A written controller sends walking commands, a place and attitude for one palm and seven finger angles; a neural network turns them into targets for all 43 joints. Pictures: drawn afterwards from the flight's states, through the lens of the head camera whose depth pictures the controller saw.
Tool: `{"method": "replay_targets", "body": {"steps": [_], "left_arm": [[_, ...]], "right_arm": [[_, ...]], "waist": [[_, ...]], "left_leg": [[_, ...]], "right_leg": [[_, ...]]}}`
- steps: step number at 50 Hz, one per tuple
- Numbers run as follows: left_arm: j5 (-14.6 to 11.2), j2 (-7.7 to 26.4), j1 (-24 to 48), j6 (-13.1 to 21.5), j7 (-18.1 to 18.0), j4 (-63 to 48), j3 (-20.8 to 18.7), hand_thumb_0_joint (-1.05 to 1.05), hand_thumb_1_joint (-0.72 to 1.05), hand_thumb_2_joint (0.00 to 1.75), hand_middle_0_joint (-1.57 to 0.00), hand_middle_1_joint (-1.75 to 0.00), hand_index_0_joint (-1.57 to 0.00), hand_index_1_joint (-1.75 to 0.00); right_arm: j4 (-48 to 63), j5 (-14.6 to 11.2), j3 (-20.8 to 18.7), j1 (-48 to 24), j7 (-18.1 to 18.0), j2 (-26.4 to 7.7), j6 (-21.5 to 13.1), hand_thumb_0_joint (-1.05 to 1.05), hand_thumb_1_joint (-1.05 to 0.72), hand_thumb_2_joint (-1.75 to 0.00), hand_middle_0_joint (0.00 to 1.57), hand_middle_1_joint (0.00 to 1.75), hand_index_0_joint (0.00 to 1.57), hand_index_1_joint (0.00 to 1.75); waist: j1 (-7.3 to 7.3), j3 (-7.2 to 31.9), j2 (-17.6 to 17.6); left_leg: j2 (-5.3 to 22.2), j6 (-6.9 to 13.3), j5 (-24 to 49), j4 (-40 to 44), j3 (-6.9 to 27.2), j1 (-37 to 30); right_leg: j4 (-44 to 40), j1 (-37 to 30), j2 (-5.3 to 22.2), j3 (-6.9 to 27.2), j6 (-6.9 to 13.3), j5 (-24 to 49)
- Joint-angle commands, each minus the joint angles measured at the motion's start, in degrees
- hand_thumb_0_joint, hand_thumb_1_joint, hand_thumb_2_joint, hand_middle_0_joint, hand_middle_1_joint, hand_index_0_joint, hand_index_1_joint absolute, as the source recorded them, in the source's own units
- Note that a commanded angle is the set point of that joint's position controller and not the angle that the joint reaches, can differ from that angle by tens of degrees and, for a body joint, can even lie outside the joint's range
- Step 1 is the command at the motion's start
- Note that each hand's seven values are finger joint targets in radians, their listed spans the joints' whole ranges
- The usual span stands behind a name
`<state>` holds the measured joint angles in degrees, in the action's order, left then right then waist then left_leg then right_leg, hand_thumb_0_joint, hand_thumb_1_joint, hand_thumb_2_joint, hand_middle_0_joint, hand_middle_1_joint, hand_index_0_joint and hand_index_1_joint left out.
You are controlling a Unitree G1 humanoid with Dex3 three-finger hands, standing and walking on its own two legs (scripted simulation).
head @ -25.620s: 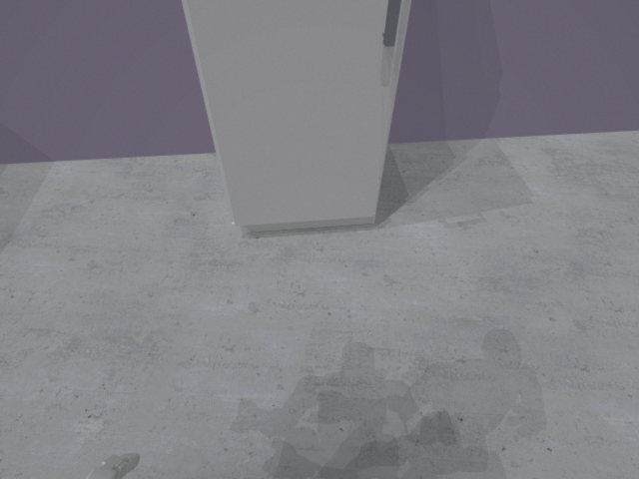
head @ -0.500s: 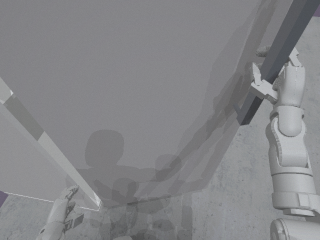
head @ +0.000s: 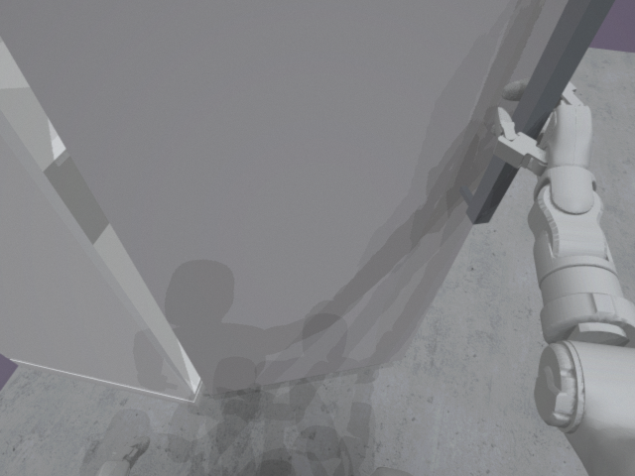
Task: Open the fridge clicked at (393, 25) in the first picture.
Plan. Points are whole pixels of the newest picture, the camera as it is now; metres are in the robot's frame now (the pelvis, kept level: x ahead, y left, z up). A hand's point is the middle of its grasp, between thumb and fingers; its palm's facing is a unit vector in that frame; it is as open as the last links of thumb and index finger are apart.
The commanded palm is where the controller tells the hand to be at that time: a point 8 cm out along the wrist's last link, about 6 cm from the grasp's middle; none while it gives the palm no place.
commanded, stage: loosen the grip on the handle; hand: right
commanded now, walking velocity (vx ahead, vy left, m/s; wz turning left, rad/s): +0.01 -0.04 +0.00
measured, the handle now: (525, 93) +0.50 -0.19 +0.24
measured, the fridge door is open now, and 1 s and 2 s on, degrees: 67 64 64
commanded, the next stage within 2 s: slip the hand off the handle in 0.66 s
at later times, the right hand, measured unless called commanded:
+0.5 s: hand (503, 142) +0.48 -0.18 +0.18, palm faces +0.18 +0.97 -0.14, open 12.8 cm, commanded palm +0.45 -0.24 +0.19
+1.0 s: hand (536, 131) +0.49 -0.22 +0.20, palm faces +0.27 +0.95 -0.17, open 14.7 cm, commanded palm +0.46 -0.27 +0.20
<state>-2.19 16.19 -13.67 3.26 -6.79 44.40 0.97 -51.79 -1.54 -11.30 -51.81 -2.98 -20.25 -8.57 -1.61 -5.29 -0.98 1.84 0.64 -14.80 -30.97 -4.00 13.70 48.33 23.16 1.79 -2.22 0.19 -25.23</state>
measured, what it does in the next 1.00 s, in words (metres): steps on the spot: right foot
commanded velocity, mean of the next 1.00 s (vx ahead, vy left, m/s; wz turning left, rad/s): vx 0.00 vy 0.00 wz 0.00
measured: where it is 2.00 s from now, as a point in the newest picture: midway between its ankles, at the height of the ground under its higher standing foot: outside the picture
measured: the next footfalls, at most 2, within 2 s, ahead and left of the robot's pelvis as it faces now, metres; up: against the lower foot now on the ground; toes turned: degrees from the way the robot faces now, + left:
right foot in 0.08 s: +0.10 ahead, -0.14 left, +0.00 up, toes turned -4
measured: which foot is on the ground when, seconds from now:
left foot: down 0.00-1.00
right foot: up 0.00-0.06, down 0.08-1.00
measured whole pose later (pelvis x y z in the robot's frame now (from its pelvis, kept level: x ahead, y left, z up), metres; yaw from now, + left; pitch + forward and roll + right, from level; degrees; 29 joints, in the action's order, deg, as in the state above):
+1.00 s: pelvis +0.04 +0.01 +0.01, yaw +2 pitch +2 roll +0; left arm -1.5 16.1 -17.7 3.5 -2.4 42.0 -1.5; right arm -38.8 -1.2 -20.2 -40.0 0.2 -25.6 -1.3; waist -3.2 0.0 -1.3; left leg 0.3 0.5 -15.1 -25.9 -2.9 13.2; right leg 26.3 16.1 4.5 -4.8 -1.3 -12.3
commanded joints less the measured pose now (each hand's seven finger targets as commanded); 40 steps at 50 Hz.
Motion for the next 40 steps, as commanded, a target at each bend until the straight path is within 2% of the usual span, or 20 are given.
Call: {"method": "replay_targets", "body": {"steps": [1,3,4,5,6,8,9,11,14,16,18,23,24,26,28,31,34,37,38,40], "left_arm": [[0.84,5.57,1.13,2.95,-0.85,-7.33,-1.82,0.00,0.90,0.90,-0.20,-0.30,-0.20,-0.30],[0.75,6.52,1.33,2.83,-0.52,-7.37,-2.64,0.00,0.90,0.90,-0.20,-0.30,-0.20,-0.30],[0.06,5.57,-1.96,4.24,0.54,-12.17,-1.65,0.00,0.90,0.90,-0.20,-0.30,-0.20,-0.30],[2.88,7.43,-2.84,7.69,2.09,-7.35,-5.81,0.00,0.90,0.90,-0.20,-0.30,-0.20,-0.30],[1.57,6.68,-4.98,7.20,3.42,-8.05,-4.70,0.00,0.90,0.90,-0.20,-0.30,-0.20,-0.30],[1.37,8.89,-4.42,6.31,4.28,-9.22,-5.72,0.00,0.90,0.90,-0.20,-0.30,-0.20,-0.30],[1.47,8.62,-3.82,6.49,4.59,-9.66,-5.47,0.00,0.90,0.90,-0.20,-0.30,-0.20,-0.30],[1.69,7.15,-4.07,6.97,6.12,-10.04,-5.27,0.00,0.90,0.90,-0.20,-0.30,-0.20,-0.30],[1.95,7.70,-5.15,6.52,7.03,-11.02,-5.71,0.00,0.90,0.90,-0.20,-0.30,-0.20,-0.30],[1.63,7.66,-5.21,6.42,7.12,-11.54,-6.16,0.00,0.90,0.90,-0.20,-0.30,-0.20,-0.30],[1.17,7.75,-4.95,6.27,6.77,-11.36,-6.20,0.00,0.90,0.90,-0.20,-0.30,-0.20,-0.30],[1.46,7.13,-4.43,6.35,6.40,-9.16,-5.17,0.00,0.90,0.90,-0.20,-0.30,-0.20,-0.30],[2.08,8.65,-5.91,5.47,5.35,-6.74,-4.90,0.00,0.90,0.90,-0.20,-0.30,-0.20,-0.30],[2.29,7.31,-6.01,4.61,5.41,-6.70,-4.32,0.00,0.90,0.90,-0.20,-0.30,-0.20,-0.30],[2.48,7.13,-5.56,4.78,5.49,-7.17,-4.52,0.00,0.90,0.90,-0.20,-0.30,-0.20,-0.30],[2.70,6.50,-6.43,5.63,5.79,-7.71,-5.11,0.00,0.90,0.90,-0.20,-0.30,-0.20,-0.30],[2.22,6.97,-7.14,5.45,5.75,-6.46,-5.19,0.00,0.90,0.90,-0.20,-0.30,-0.20,-0.30],[1.18,7.86,-6.20,4.02,5.26,-5.94,-5.17,0.00,0.90,0.90,-0.20,-0.30,-0.20,-0.30],[1.02,8.17,-5.26,3.71,4.99,-6.41,-4.94,0.00,0.90,0.90,-0.20,-0.30,-0.20,-0.30],[1.14,7.44,-5.15,3.17,4.63,-6.62,-4.77,0.00,0.90,0.90,-0.20,-0.30,-0.20,-0.30]], "right_arm": [[10.22,-0.15,-7.86,-22.08,-1.65,-19.86,-3.69,0.00,-0.90,-0.90,0.45,1.40,0.45,1.40],[11.57,-0.63,-5.91,-21.70,-1.12,-17.08,-4.34,0.00,-0.90,-0.90,0.45,1.40,0.45,1.40],[19.84,5.12,-14.91,-50.55,-1.94,-38.90,-5.24,0.00,-0.90,-0.90,0.45,1.40,0.45,1.40],[6.25,6.13,-10.48,-45.57,1.38,-24.63,-1.95,0.00,-0.78,-0.84,0.45,1.40,0.45,1.40],[5.97,3.99,-4.23,-36.86,1.28,-13.74,-1.48,0.00,-0.66,-0.78,0.45,1.40,0.45,1.40],[5.40,3.20,-7.67,-32.65,0.93,-16.65,-0.76,0.00,-0.42,-0.67,0.45,1.40,0.45,1.40],[6.84,3.45,-8.31,-31.19,-0.11,-16.72,-0.77,0.00,-0.30,-0.61,0.45,1.40,0.45,1.40],[11.26,5.05,-1.94,-30.24,-1.63,-9.98,-0.94,0.00,-0.05,-0.49,0.45,1.40,0.45,1.40],[13.45,7.01,-2.27,-23.53,-3.97,-10.36,0.13,0.00,0.31,-0.32,0.45,1.40,0.45,1.40],[18.92,5.08,-0.19,-21.88,-3.59,-6.82,1.00,0.00,0.55,-0.20,0.42,1.37,0.42,1.37],[23.80,2.64,-0.28,-20.66,-2.68,-6.17,1.90,0.00,0.55,-0.20,0.40,1.33,0.40,1.33],[28.77,2.62,-0.37,-20.51,-3.95,-6.39,3.71,0.00,0.55,-0.20,0.33,1.25,0.33,1.25],[20.39,4.50,-9.23,-23.68,-5.22,-18.86,4.26,0.00,0.55,-0.20,0.32,1.23,0.32,1.23],[19.19,4.62,-6.45,-25.20,-5.57,-14.78,4.40,0.00,0.55,-0.20,0.29,1.20,0.29,1.20],[23.09,4.16,-4.89,-25.75,-5.12,-13.05,2.64,0.00,0.55,-0.20,0.26,1.17,0.26,1.17],[31.02,3.43,-2.40,-24.17,-3.75,-10.55,-1.31,0.00,0.55,-0.20,0.25,1.15,0.25,1.15],[25.45,1.67,-1.96,-17.58,-1.43,-8.41,-0.95,0.00,0.55,-0.20,0.25,1.15,0.25,1.15],[19.29,0.36,-5.87,-13.58,0.04,-11.90,2.85,0.00,0.55,-0.20,0.25,1.15,0.25,1.15],[24.49,0.45,-8.00,-20.58,-0.03,-16.55,3.12,0.00,0.55,-0.20,0.25,1.15,0.25,1.15],[24.54,1.48,-9.02,-21.14,-0.51,-18.35,4.38,0.00,0.55,-0.20,0.25,1.15,0.25,1.15]], "waist": [[2.05,18.58,10.15],[1.13,18.17,6.44],[2.92,14.55,-11.38],[-2.58,25.88,8.47],[-3.11,24.11,15.27],[-1.75,19.59,8.95],[-0.03,19.55,0.39],[-0.01,18.67,-9.94],[-0.57,19.31,-4.92],[-1.40,23.34,0.50],[-1.23,25.82,2.39],[-1.51,23.04,-2.92],[-2.32,19.16,-0.18],[-2.99,17.73,0.69],[-2.36,22.71,-2.64],[-1.81,33.60,-7.10],[-2.47,28.45,-0.74],[-2.02,20.34,4.61],[-1.92,22.04,2.38],[-1.33,21.99,-0.99]], "left_leg": [[11.14,5.27,12.82,7.16,7.47,-10.66],[8.28,2.58,7.84,4.69,5.67,-3.72],[1.76,-1.28,-12.77,-1.26,2.49,-2.49],[-0.26,2.10,9.04,0.52,2.46,2.68],[-0.92,0.82,12.83,1.45,0.96,0.18],[-1.60,0.74,0.79,4.32,1.95,5.08],[-1.64,1.80,1.46,3.49,1.74,4.48],[-1.76,2.52,1.98,3.27,1.88,6.79],[-2.27,2.57,4.35,4.52,1.67,4.65],[-2.75,2.04,6.29,5.39,1.77,3.06],[-3.14,1.68,7.62,5.99,1.81,1.52],[-3.68,1.41,7.84,6.47,1.24,3.44],[-3.61,1.23,6.97,7.11,1.75,4.19],[-3.43,0.95,4.87,7.62,1.60,3.75],[-3.36,1.08,5.07,7.21,1.62,2.65],[-3.73,1.28,11.09,5.69,1.81,2.18],[-4.05,0.81,15.74,6.04,1.56,1.21],[-3.45,0.48,14.62,7.34,1.71,-0.80],[-3.23,0.41,13.93,8.05,2.19,-2.04],[-3.15,0.66,15.77,8.16,2.52,-3.24]], "right_leg": [[-16.23,-6.02,-0.51,-3.61,-0.69,9.34],[-22.06,-15.14,0.34,-2.66,-0.65,18.20],[-28.71,-12.26,2.91,-1.26,-0.70,7.22],[-21.75,-10.26,0.11,1.65,1.52,18.67],[-20.90,-10.91,1.09,0.78,2.46,21.62],[-23.93,-10.06,0.16,1.73,1.96,8.81],[-24.55,-11.28,-0.06,1.77,1.31,9.71],[-25.01,-13.97,0.03,2.78,0.27,9.15],[-24.32,-12.89,0.58,2.90,0.86,13.57],[-23.65,-15.72,1.12,2.00,1.36,18.56],[-23.59,-17.99,1.40,1.68,1.26,21.69],[-24.33,-19.25,1.54,2.71,0.32,23.27],[-24.03,-15.01,1.15,2.36,0.73,20.42],[-24.74,-12.61,0.65,2.11,0.93,17.14],[-24.69,-16.10,0.63,2.17,0.65,17.78],[-21.84,-26.16,1.24,2.56,0.07,30.95],[-20.98,-22.63,1.02,1.92,0.65,34.09],[-22.61,-14.10,-0.03,0.18,1.39,25.52],[-23.24,-14.70,-0.38,0.03,1.60,24.51],[-23.40,-15.13,-0.71,-0.35,1.75,26.71]]}}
